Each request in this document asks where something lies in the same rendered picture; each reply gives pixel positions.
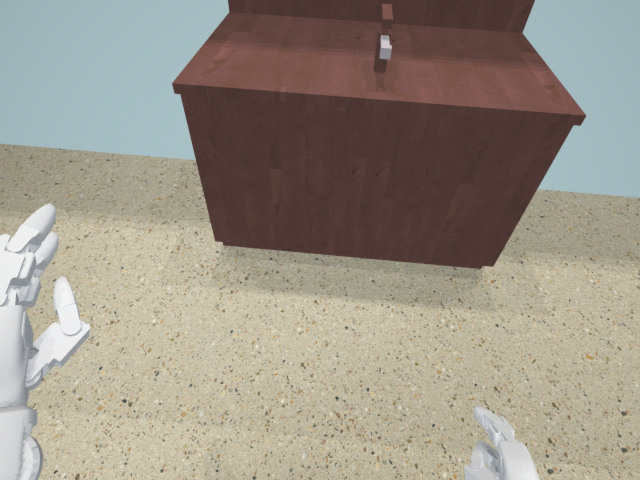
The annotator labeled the robot left hand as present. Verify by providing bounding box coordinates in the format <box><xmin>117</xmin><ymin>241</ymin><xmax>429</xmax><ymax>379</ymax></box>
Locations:
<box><xmin>0</xmin><ymin>203</ymin><xmax>90</xmax><ymax>408</ymax></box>

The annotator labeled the robot right hand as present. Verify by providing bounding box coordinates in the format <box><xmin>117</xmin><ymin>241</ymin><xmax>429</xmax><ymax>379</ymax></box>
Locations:
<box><xmin>464</xmin><ymin>406</ymin><xmax>540</xmax><ymax>480</ymax></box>

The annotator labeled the robot left forearm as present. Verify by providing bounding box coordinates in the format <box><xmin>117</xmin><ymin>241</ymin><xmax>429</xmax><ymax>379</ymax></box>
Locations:
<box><xmin>0</xmin><ymin>405</ymin><xmax>43</xmax><ymax>480</ymax></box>

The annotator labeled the counter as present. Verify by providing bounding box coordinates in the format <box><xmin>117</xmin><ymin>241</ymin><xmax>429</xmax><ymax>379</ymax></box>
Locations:
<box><xmin>172</xmin><ymin>0</ymin><xmax>586</xmax><ymax>269</ymax></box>

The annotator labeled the tap lever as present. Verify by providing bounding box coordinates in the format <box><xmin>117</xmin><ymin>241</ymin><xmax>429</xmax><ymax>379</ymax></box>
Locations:
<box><xmin>380</xmin><ymin>35</ymin><xmax>392</xmax><ymax>60</ymax></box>

